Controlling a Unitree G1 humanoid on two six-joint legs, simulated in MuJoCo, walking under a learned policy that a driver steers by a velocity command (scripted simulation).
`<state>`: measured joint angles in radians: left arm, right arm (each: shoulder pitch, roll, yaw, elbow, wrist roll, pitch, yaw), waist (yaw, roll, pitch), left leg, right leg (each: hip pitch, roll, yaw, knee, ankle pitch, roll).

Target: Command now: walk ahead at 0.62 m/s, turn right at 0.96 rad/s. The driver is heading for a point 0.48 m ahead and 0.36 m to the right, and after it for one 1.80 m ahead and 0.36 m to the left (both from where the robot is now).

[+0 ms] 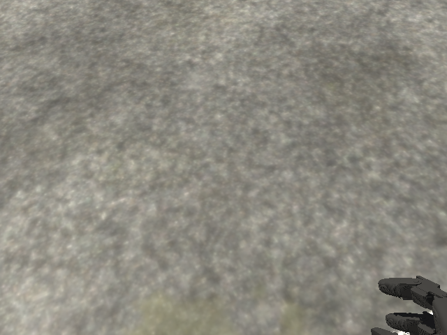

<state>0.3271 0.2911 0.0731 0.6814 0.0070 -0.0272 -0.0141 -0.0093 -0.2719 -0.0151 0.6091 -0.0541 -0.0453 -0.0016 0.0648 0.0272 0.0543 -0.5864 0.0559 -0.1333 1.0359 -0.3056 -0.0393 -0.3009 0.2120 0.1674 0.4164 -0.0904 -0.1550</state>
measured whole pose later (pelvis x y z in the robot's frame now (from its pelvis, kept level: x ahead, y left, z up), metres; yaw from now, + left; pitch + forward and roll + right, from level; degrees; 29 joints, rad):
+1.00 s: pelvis +0.25 +0.01 +0.00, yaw -57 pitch +3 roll +2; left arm 0.13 0.32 0.09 0.56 -0.01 0.05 0.03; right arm 0.05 -0.31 -0.08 0.68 0.00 0.00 0.00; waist 0.01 0.03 0.05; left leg -0.50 -0.04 -0.09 0.77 -0.32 -0.07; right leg -0.37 0.11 0.22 0.55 -0.21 -0.03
